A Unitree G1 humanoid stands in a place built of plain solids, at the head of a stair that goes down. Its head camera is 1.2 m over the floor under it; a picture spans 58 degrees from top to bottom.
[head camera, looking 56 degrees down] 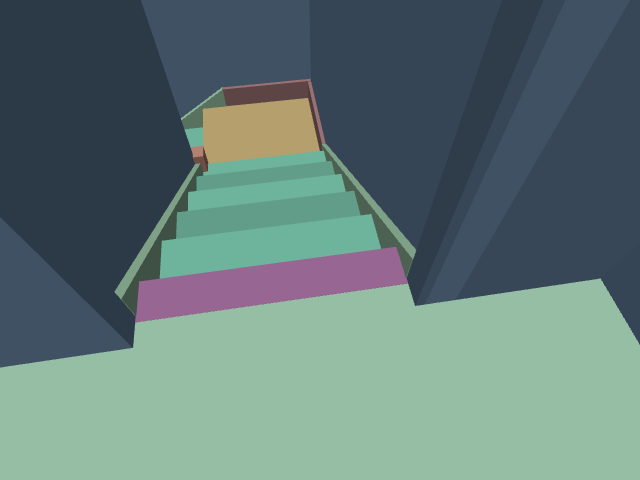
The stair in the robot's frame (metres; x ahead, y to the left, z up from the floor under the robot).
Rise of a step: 0.19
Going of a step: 0.29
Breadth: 0.83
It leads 8 degrees to the left of straight ahead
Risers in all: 6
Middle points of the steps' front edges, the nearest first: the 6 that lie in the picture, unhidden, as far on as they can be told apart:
0.72 0.16 0.00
1.00 0.20 -0.19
1.28 0.25 -0.38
1.57 0.29 -0.57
1.85 0.34 -0.76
2.14 0.37 -0.95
